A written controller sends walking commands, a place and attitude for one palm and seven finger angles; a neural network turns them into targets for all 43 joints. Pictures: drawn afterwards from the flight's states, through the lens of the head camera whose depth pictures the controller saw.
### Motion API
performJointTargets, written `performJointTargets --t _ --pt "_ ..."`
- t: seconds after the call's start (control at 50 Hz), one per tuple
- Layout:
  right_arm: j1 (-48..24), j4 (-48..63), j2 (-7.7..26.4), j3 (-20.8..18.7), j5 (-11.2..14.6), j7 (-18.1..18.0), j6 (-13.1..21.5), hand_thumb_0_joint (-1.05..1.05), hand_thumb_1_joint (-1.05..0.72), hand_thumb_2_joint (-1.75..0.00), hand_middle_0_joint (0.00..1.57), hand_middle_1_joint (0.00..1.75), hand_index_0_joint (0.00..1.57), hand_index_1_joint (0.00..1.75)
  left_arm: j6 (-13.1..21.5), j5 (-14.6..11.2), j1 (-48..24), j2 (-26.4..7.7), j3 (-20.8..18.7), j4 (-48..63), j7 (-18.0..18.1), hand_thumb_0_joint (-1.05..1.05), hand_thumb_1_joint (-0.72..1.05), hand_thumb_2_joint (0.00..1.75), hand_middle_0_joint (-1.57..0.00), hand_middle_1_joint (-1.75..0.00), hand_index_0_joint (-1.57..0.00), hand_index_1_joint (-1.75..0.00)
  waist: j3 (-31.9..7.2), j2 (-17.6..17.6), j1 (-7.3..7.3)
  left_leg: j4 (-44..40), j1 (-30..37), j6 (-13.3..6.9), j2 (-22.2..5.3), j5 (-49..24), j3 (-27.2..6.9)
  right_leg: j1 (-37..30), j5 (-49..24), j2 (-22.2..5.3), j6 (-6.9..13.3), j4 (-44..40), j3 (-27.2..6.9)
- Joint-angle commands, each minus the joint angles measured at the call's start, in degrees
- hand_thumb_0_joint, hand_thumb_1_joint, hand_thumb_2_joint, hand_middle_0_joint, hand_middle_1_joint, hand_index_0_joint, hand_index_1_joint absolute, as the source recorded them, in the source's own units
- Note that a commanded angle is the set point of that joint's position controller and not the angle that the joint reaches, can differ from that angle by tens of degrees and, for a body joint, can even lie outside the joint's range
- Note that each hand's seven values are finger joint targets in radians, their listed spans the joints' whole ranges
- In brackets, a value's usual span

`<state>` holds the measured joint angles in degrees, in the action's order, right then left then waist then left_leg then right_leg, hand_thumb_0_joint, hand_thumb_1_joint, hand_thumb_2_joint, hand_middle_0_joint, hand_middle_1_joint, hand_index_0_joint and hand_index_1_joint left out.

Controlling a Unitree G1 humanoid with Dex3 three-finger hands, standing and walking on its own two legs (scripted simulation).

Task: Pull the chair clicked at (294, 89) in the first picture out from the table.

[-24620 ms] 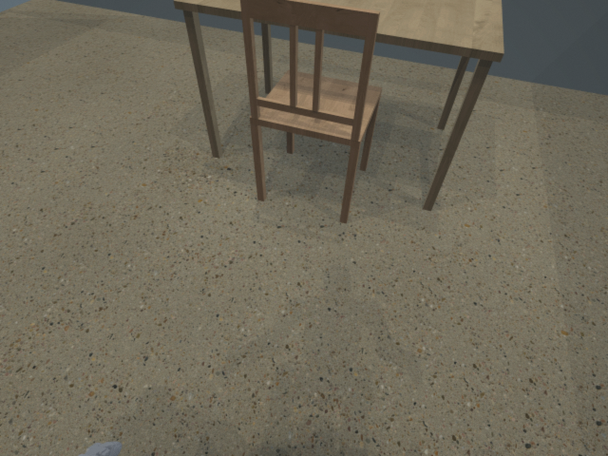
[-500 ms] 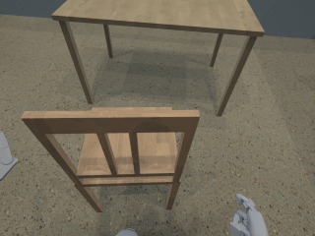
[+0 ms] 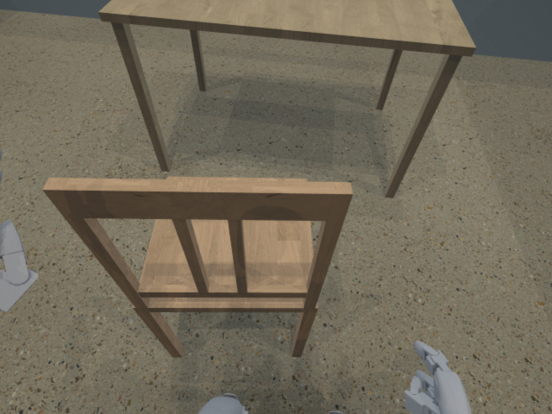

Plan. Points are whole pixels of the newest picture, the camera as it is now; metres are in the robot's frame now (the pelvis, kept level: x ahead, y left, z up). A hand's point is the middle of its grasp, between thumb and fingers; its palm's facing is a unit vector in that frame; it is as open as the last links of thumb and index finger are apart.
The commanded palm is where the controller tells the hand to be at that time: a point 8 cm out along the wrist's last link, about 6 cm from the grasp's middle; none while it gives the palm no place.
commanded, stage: step back with the hand held close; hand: left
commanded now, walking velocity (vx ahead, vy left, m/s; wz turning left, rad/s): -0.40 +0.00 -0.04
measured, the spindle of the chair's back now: (194, 257) +0.38 +0.18 -0.08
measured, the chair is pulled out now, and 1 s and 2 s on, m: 0.60 0.60 0.60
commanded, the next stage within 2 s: stop stepping back and stand still in 0.30 s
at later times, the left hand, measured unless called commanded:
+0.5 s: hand (16, 397) +0.11 +0.21 +0.18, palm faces +0.30 -0.76 -0.58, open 7.4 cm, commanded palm +0.06 +0.26 +0.19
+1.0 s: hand out of the picture +0.03 +0.23 +0.18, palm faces +0.47 -0.77 -0.43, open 7.4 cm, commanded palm -0.02 +0.27 +0.19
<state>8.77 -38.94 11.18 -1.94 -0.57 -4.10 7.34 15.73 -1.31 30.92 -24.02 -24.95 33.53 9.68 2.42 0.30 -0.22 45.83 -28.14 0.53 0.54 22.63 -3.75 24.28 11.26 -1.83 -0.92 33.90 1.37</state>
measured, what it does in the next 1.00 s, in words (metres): walks backwards: right foot, then left foot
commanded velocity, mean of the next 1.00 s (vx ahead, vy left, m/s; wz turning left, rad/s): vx -0.06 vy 0.02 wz -0.01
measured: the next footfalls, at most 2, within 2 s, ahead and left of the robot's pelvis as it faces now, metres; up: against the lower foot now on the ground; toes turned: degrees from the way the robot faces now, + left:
right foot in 0.32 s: -0.06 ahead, -0.15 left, +0.00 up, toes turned +1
left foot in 0.60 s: -0.09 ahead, +0.09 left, +0.00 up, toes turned +0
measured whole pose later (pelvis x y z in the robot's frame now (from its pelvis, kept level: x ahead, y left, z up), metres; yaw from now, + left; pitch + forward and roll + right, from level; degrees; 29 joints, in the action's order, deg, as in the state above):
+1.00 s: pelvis -0.16 -0.03 +0.01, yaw +1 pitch -2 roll -1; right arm 13.9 -37.1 10.0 0.6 0.3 -3.7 6.6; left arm 11.0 -1.3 30.1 -21.8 -22.4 25.4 9.9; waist 0.2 -0.7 0.2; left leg 32.1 -15.3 -1.2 -1.3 19.4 -1.4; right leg 15.8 13.2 0.8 0.4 27.6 0.6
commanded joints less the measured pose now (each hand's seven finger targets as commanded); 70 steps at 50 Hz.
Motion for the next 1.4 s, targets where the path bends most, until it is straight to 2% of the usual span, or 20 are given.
performJointTargets --t 0.0,0.04,0.06,0.14,0.3,0.32,0.34,0.36,0.38,0.44,0.52,0.58,0.62,0.8,0.98,1.16,1.18,1.22,1.3,1.38 --pt "-4.4 8.5 5.8 -2.0 0.4 -1.3 1.3 0.0 -0.9 -0.9 0.2 0.3 0.2 0.3 3.1 -0.5 0.9 -12.0 -11.5 7.7 2.0 0.0 0.9 0.9 -0.2 -0.3 -0.2 -0.3 -8.6 1.2 0.55 -22.3 8.6 -2.1 -5.6 -12.6 -2.9 -5.6 -6.0 -6.5 3.8 -5.0 -4.6" --pt "-3.1 9.0 7.0 -3.2 0.5 -1.0 2.5 0.0 -0.9 -0.9 0.2 0.3 0.2 0.3 4.3 -1.1 1.4 -11.0 -10.3 9.6 0.8 0.0 0.9 0.9 -0.2 -0.3 -0.2 -0.3 -10.9 -10.7 0.66 -25.9 10.2 -7.1 -18.3 -34.8 -10.6 -4.9 8.1 0.4 0.5 11.7 -1.3" --pt "-3.5 8.6 6.9 -3.5 -0.1 -0.8 3.4 0.0 -0.9 -0.9 0.2 0.3 0.2 0.3 4.0 -1.6 2.8 -12.0 -11.4 8.1 0.5 0.0 0.9 0.9 -0.2 -0.3 -0.2 -0.3 -13.2 -18.7 0.85 -28.1 8.7 -9.6 -21.0 -32.9 -12.3 -3.5 18.9 0.9 0.3 21.9 -3.0" --pt "-1.1 7.1 7.6 -4.0 -0.4 0.8 5.6 0.0 -0.9 -0.9 0.2 0.3 0.2 0.3 4.5 -1.4 -1.9 -9.6 -6.9 15.3 -0.2 0.0 0.9 0.9 -0.2 -0.3 -0.2 -0.3 -11.8 -13.7 0.16 -20.5 18.3 -8.9 -18.1 -51.2 -5.9 -0.5 14.3 0.6 0.9 16.5 -2.4" --pt "-4.4 7.5 7.5 -2.3 -0.5 1.1 5.7 0.0 -0.9 -0.9 0.2 0.3 0.2 0.3 5.1 -2.8 3.8 -14.0 -13.2 9.8 -1.9 0.0 0.9 0.9 -0.2 -0.3 -0.2 -0.3 -11.9 -11.6 -1.44 -17.5 10.8 -4.6 -13.3 -19.6 -5.1 -14.4 -1.2 0.5 1.1 -13.0 1.2" --pt "-4.0 7.8 7.1 -2.0 -0.3 1.3 5.5 0.0 -0.9 -0.9 0.2 0.3 0.2 0.3 5.6 -2.6 2.9 -14.1 -13.1 9.8 -2.0 0.0 0.9 0.9 -0.2 -0.3 -0.2 -0.3 -12.0 -7.6 -1.06 -13.8 10.4 -3.0 -10.2 -16.8 -2.3 -14.2 -6.1 -1.2 1.8 -15.0 0.3" --pt "-1.7 8.5 7.3 -3.8 0.5 1.4 4.9 0.0 -0.9 -0.9 0.2 0.3 0.2 0.3 5.2 -2.8 3.7 -13.8 -11.8 8.9 -2.5 0.0 0.9 0.9 -0.2 -0.3 -0.2 -0.3 -14.5 10.2 -0.32 -3.2 8.5 1.0 -2.2 -7.4 4.4 -11.3 -12.8 -8.3 6.0 -15.7 -9.7" --pt "-2.1 8.9 7.4 -4.5 1.9 1.5 4.3 0.0 -0.9 -0.9 0.2 0.3 0.2 0.3 4.7 -3.2 4.6 -15.0 -12.2 8.0 -1.9 0.0 0.9 0.9 -0.2 -0.3 -0.2 -0.3 -14.9 15.8 -0.43 10.0 6.6 1.8 2.2 2.9 4.0 -6.7 -16.5 -18.4 11.3 -19.0 -19.6" --pt "-4.2 9.1 6.0 -3.9 1.5 1.1 3.3 0.0 -0.9 -0.9 0.2 0.3 0.2 0.3 3.4 -3.0 5.0 -13.9 -12.0 6.0 -0.8 0.0 0.9 0.9 -0.2 -0.3 -0.2 -0.3 -13.3 11.3 -0.58 17.6 0.7 1.3 0.6 6.8 -0.1 -9.7 -21.7 -21.6 14.2 -17.0 -18.3" --pt "-5.6 10.8 4.0 -0.8 2.1 0.2 -0.3 0.0 -0.9 -0.9 0.2 0.3 0.2 0.3 -0.2 -1.9 8.3 -10.6 -9.9 0.1 1.0 0.0 0.9 0.9 -0.2 -0.3 -0.2 -0.3 -12.7 6.4 1.67 7.8 1.4 1.0 -3.1 2.8 -0.3 -14.5 -26.1 -15.1 8.6 -8.8 -8.6" --pt "-3.2 11.4 6.2 -1.4 2.1 -0.9 0.7 0.0 -0.9 -0.9 0.2 0.3 0.2 0.3 -0.2 -1.7 4.2 -11.6 -8.1 6.0 2.0 0.0 0.9 0.9 -0.2 -0.3 -0.2 -0.3 -10.1 7.7 1.43 -21.9 12.6 -1.1 -2.4 -6.4 4.0 -15.4 -10.7 -11.4 4.7 -8.7 -7.8" --pt "-2.7 12.0 8.4 -2.7 2.4 -0.9 2.8 0.0 -0.9 -0.9 0.2 0.3 0.2 0.3 0.7 -1.7 3.2 -12.4 -7.3 13.1 1.7 0.0 0.9 0.9 -0.2 -0.3 -0.2 -0.3 -8.1 -4.3 0.0 -27.0 18.1 -2.8 -9.6 -23.5 -0.1 -14.9 -5.7 -4.8 1.2 -5.6 -5.6" --pt "-3.5 11.7 6.5 -1.0 1.8 -0.6 2.9 0.0 -0.9 -0.9 0.2 0.3 0.2 0.3 0.5 -0.9 1.8 -13.4 -8.6 12.4 1.6 0.0 0.9 0.9 -0.2 -0.3 -0.2 -0.3 -5.5 -17.7 0.32 -29.4 10.1 -4.2 -12.0 -12.8 -4.7 -14.2 6.9 -2.9 -0.1 -4.1 -0.9" --pt "-0.4 11.2 7.7 -1.4 2.2 -0.2 2.7 0.0 -0.9 -0.9 0.2 0.3 0.2 0.3 -0.5 -0.1 -3.5 -7.8 -3.7 0.4 1.3 0.0 0.9 0.9 -0.2 -0.3 -0.2 -0.3 1.0 -5.5 1.17 -27.5 0.9 -3.8 -6.3 16.1 -1.8 -12.1 18.1 -0.1 1.1 -11.4 -4.7" --pt "-0.8 10.4 6.9 -1.0 0.9 -0.2 2.2 0.0 -0.9 -0.9 0.2 0.3 0.2 0.3 -0.9 -0.2 -4.4 -10.3 -5.8 6.2 1.3 0.0 0.9 0.9 -0.2 -0.3 -0.2 -0.3 -3.5 -2.7 1.33 -21.5 9.1 -4.0 -3.7 8.2 -0.9 -10.1 19.5 -2.5 3.4 -15.3 -10.3" --pt "-0.9 10.5 7.1 -1.1 1.8 -0.4 3.0 0.0 -0.9 -0.9 0.2 0.3 0.2 0.3 -0.4 0.0 -4.3 -9.1 -4.8 1.1 1.2 0.0 0.9 0.9 -0.2 -0.3 -0.2 -0.3 0.2 -1.3 1.01 -25.2 7.9 -3.6 -5.0 4.9 -1.8 -10.5 14.1 -2.0 2.2 -17.2 -9.5" --pt "1.2 -2.2 11.2 -2.2 -0.1 5.3 1.7 0.0 -0.9 -0.9 0.2 0.3 0.2 0.3 -11.4 4.7 -6.7 5.0 18.5 -40.1 -7.5 0.0 0.9 0.9 -0.2 -0.3 -0.2 -0.3 2.4 -1.7 3.81 -15.9 5.7 -2.9 -5.3 -12.1 -3.2 -2.9 -1.3 -3.6 3.1 -4.3 -4.2" --pt "4.6 -2.2 5.4 -0.5 -0.8 4.8 -2.7 0.0 -0.9 -0.9 0.2 0.3 0.2 0.3 -16.2 2.9 -5.6 10.3 19.2 -43.9 -9.1 0.0 0.9 0.9 -0.2 -0.3 -0.2 -0.3 -2.2 -3.4 1.25 -21.8 3.2 -3.6 -7.2 -6.3 -4.6 -6.2 6.6 -2.9 2.2 -4.1 -2.8" --pt "6.3 -2.7 6.4 -0.2 -1.3 4.3 -5.0 0.0 -0.9 -0.9 0.2 0.3 0.2 0.3 -15.9 3.5 -11.9 6.9 20.1 -55.8 -8.5 0.0 0.9 0.9 -0.2 -0.3 -0.2 -0.3 -5.5 12.5 0.56 -18.0 8.3 -3.3 -3.3 -15.3 -3.0 -10.9 -1.7 -4.4 4.1 -7.5 -6.4" --pt "7.1 -8.0 6.8 0.9 -0.7 3.5 -5.0 0.0 -0.9 -0.9 0.2 0.3 0.2 0.3 -15.9 2.5 -13.2 5.9 22.1 -70.4 -7.9 0.0 0.9 0.9 -0.2 -0.3 -0.2 -0.3 -7.6 -1.4 0.04 -20.5 14.8 -2.6 -5.0 -27.9 -2.4 -14.4 -11.3 -3.3 3.4 -6.0 -5.1"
